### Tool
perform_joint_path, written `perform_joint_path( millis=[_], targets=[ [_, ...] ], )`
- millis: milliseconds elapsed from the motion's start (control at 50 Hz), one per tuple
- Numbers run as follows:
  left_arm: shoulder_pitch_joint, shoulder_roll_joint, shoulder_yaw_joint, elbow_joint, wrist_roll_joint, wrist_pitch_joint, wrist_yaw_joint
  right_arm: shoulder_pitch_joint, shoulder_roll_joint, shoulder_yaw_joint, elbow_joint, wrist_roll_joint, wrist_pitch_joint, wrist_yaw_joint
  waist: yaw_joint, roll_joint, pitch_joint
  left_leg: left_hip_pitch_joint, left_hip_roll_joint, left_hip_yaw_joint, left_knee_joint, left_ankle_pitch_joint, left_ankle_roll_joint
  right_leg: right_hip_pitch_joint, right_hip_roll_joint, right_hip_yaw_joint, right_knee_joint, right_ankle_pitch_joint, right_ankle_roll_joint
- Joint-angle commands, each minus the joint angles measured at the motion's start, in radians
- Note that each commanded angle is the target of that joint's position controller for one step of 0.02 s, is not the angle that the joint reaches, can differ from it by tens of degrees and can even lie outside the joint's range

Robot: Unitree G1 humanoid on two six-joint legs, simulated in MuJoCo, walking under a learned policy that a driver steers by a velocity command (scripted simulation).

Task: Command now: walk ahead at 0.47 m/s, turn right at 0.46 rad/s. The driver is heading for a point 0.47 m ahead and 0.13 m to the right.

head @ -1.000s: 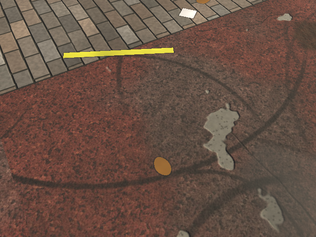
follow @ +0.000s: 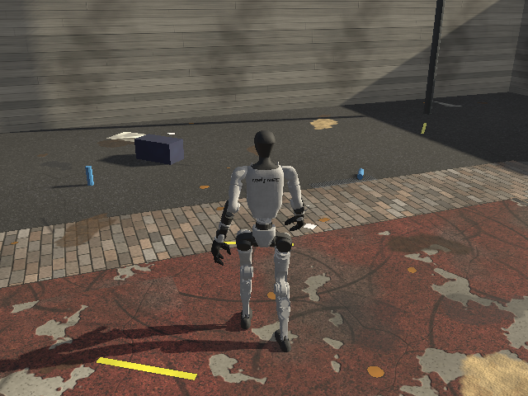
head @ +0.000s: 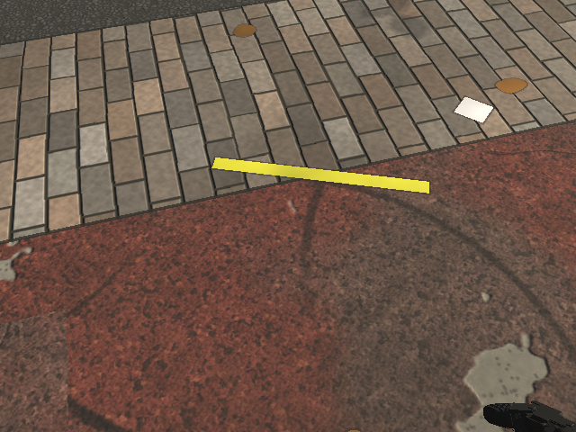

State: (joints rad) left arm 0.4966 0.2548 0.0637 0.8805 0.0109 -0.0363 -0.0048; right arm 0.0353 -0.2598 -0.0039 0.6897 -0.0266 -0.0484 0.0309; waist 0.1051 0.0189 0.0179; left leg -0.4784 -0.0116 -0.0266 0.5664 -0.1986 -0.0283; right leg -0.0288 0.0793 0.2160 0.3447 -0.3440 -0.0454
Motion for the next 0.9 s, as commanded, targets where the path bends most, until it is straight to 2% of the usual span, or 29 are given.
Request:
perform_joint_path(
  millis=[20,40,60,80,100,120,160,180,240,340,380,440,460,500,520,540,560,580,600,620,640,660,680,700,720,760,840,900],
  targets=[
    [-0.096,0.186,0.046,-0.086,-0.008,-0.019,0.001,0.156,-0.139,-0.047,-0.018,-0.002,-0.031,-0.03,-0.163,-0.084,-0.064,0.408,-0.017,-0.001,-0.127,0.029,0.04,-0.228,-0.146,0.16,0.148,0.452,-0.074],
    [-0.109,0.133,0.031,-0.111,-0.02,-0.029,-0.006,0.293,-0.217,-0.068,-0.008,-0.022,-0.039,-0.049,-0.226,0.042,-0.171,0.593,0.177,-0.188,-0.192,-0.151,0.087,-0.318,-0.08,0.069,0.394,0.313,-0.043],
    [-0.056,0.045,0.01,-0.149,-0.039,-0.028,-0.003,0.351,-0.301,-0.085,-0.008,-0.035,-0.027,-0.059,-0.209,0.251,-0.251,0.74,0.42,-0.583,-0.325,-0.4,0.158,-0.549,0.056,-0.076,0.65,-0.176,-0.02],
    [-0.022,0.12,0.021,-0.136,-0.008,-0.009,0.003,0.317,-0.269,-0.087,0.003,-0.021,-0.013,-0.056,-0.156,0.203,-0.193,0.632,0.453,-0.726,-0.349,-0.521,0.205,-0.626,-0.017,-0.107,0.79,-0.186,-0.03],
    [-0.064,0.133,0.026,-0.119,0.008,0.0,-0.005,0.25,-0.172,-0.065,-0.013,-0.012,-0.012,-0.05,-0.135,0.078,-0.073,0.518,0.403,-0.602,-0.358,-0.498,0.195,-0.633,-0.065,-0.102,0.822,-0.099,-0.037],
    [-0.104,0.109,0.021,-0.117,0.01,0.002,-0.018,0.211,-0.122,-0.053,-0.011,-0.007,-0.018,-0.044,-0.124,0.043,-0.002,0.431,0.342,-0.442,-0.375,-0.327,0.183,-0.615,-0.093,-0.112,0.799,-0.033,-0.028],
    [-0.128,0.099,0.022,-0.116,0.022,0.018,-0.035,0.213,-0.091,-0.043,0.003,-0.008,-0.033,-0.045,-0.106,0.096,0.019,0.377,0.269,-0.249,-0.395,-0.078,0.157,-0.584,-0.126,-0.135,0.77,0.018,-0.009],
    [-0.138,0.098,0.021,-0.12,0.025,0.025,-0.041,0.23,-0.092,-0.044,0.015,-0.003,-0.042,-0.044,-0.103,0.099,0.013,0.378,0.253,-0.193,-0.396,0.02,0.156,-0.583,-0.126,-0.145,0.778,0.042,-0.003],
    [-0.217,0.088,0.018,-0.156,0.025,0.036,-0.056,0.276,-0.102,-0.051,0.041,0.009,-0.061,-0.037,-0.102,0.083,0.001,0.419,0.261,-0.095,-0.406,0.194,0.17,-0.654,-0.133,-0.152,0.781,0.112,0.01],
    [-0.382,0.068,0.002,-0.218,0.025,0.037,-0.073,0.323,-0.103,-0.054,0.077,0.007,-0.058,-0.034,-0.122,0.062,0.038,0.441,0.246,0.056,-0.417,0.32,0.174,-0.721,-0.139,-0.192,0.625,0.255,0.027],
    [-0.45,0.055,-0.01,-0.241,0.024,0.033,-0.082,0.332,-0.111,-0.057,0.089,0.007,-0.056,-0.034,-0.137,0.065,0.053,0.431,0.234,0.114,-0.414,0.339,0.161,-0.669,-0.136,-0.232,0.498,0.316,0.017],
    [-0.535,0.053,-0.02,-0.28,0.027,0.03,-0.09,0.379,-0.138,-0.064,0.117,0.007,-0.049,-0.041,-0.159,0.06,0.075,0.486,0.259,0.16,-0.395,0.412,0.148,-0.623,-0.125,-0.294,0.362,0.29,-0.019],
    [-0.545,0.056,-0.021,-0.288,0.029,0.03,-0.089,0.391,-0.144,-0.065,0.127,0.007,-0.043,-0.043,-0.161,0.059,0.075,0.516,0.264,0.178,-0.367,0.477,0.142,-0.604,-0.112,-0.314,0.329,0.259,-0.036],
    [-0.518,0.068,-0.016,-0.289,0.035,0.03,-0.078,0.402,-0.17,-0.069,0.14,0.004,-0.031,-0.051,-0.14,0.077,0.039,0.565,0.269,0.222,-0.246,0.788,0.126,-0.511,-0.053,-0.36,0.287,0.161,-0.076],
    [-0.463,0.082,-0.009,-0.277,0.038,0.029,-0.07,0.406,-0.19,-0.073,0.146,0.002,-0.023,-0.054,-0.112,0.09,-0.003,0.581,0.273,0.239,-0.132,0.939,0.123,-0.435,-0.014,-0.375,0.276,0.104,-0.1],
    [-0.357,0.103,0.003,-0.25,0.041,0.022,-0.061,0.407,-0.204,-0.075,0.147,0.003,-0.013,-0.057,-0.067,0.09,-0.07,0.561,0.273,0.249,0.032,0.98,0.12,-0.306,0.023,-0.37,0.242,0.077,-0.129],
    [-0.191,0.131,0.02,-0.195,0.055,0.011,-0.047,0.4,-0.198,-0.071,0.14,0.009,-0.009,-0.058,0.01,0.047,-0.155,0.431,0.25,0.265,0.273,0.834,0.095,-0.067,0.02,-0.316,0.156,0.141,-0.161],
    [-0.113,0.226,0.045,-0.183,0.063,0.009,-0.027,0.439,-0.108,-0.049,0.094,0.02,-0.013,-0.047,0.004,-0.115,-0.275,0.108,0.174,0.264,0.606,0.203,0.054,0.249,-0.25,0.023,0.144,0.157,-0.234],
    [-0.135,0.301,0.063,-0.217,0.024,0.016,-0.02,0.433,-0.101,-0.049,0.038,0.027,-0.013,-0.042,-0.023,-0.224,-0.392,-0.148,-0.011,0.142,0.905,-0.389,0.01,0.385,-0.509,0.519,0.04,0.537,-0.376],
    [-0.133,0.257,0.058,-0.203,-0.004,0.022,-0.006,0.332,-0.144,-0.059,0.038,0.017,-0.008,-0.046,0.001,-0.037,-0.316,-0.191,0.058,0.014,0.902,-0.265,0.012,0.313,-0.462,0.316,0.057,0.807,-0.35],
    [-0.18,0.199,0.04,-0.186,-0.008,0.015,0.003,0.311,-0.105,-0.044,0.033,0.032,-0.015,-0.045,-0.038,-0.049,-0.197,-0.178,0.084,0.016,0.844,-0.211,0.016,0.182,-0.425,0.164,0.065,0.988,-0.327],
    [-0.219,0.142,0.022,-0.175,-0.009,0.01,0.005,0.324,-0.091,-0.039,0.052,0.025,-0.013,-0.046,-0.083,-0.015,-0.107,-0.134,0.112,0.015,0.74,-0.2,0.019,0.054,-0.361,0.062,0.034,0.982,-0.265],
    [-0.257,0.115,0.011,-0.174,-0.013,0.006,0.007,0.336,-0.096,-0.042,0.061,0.007,0.003,-0.044,-0.117,-0.021,-0.065,-0.08,0.122,0.012,0.676,-0.191,0.016,-0.041,-0.313,0.007,0.004,0.953,-0.229],
    [-0.286,0.1,0.002,-0.176,-0.01,0.003,0.005,0.377,-0.094,-0.042,0.081,-0.004,0.024,-0.041,-0.147,-0.034,-0.065,-0.011,0.119,0.016,0.635,-0.179,0.012,-0.105,-0.287,-0.041,-0.023,0.953,-0.21],
    [-0.279,0.104,0.0,-0.169,-0.008,-0.006,0.001,0.39,-0.091,-0.045,0.089,-0.008,0.038,-0.037,-0.154,-0.037,-0.073,0.023,0.103,0.027,0.609,-0.161,0.008,-0.132,-0.273,-0.063,-0.031,1.012,-0.204],
    [-0.269,0.125,0.003,-0.15,-0.001,-0.016,-0.002,0.4,-0.068,-0.044,0.097,-0.001,0.049,-0.031,-0.167,-0.047,-0.09,0.034,0.086,0.039,0.548,-0.11,0.002,-0.142,-0.252,-0.112,-0.042,1.071,-0.197],
    [-0.241,0.105,-0.009,-0.116,-0.001,-0.013,0.003,0.314,-0.054,-0.042,0.091,0.0,0.057,-0.032,-0.141,-0.09,-0.078,0.012,0.081,0.045,0.388,-0.005,0.004,-0.117,-0.218,-0.159,-0.045,1.008,-0.151],
    [-0.202,0.103,-0.015,-0.087,0.003,-0.007,0.01,0.242,-0.047,-0.037,0.084,0.003,0.061,-0.038,-0.108,-0.103,-0.063,0.024,0.074,0.045,0.267,0.026,0.011,-0.083,-0.232,-0.148,-0.039,0.955,-0.143]
  ],
)
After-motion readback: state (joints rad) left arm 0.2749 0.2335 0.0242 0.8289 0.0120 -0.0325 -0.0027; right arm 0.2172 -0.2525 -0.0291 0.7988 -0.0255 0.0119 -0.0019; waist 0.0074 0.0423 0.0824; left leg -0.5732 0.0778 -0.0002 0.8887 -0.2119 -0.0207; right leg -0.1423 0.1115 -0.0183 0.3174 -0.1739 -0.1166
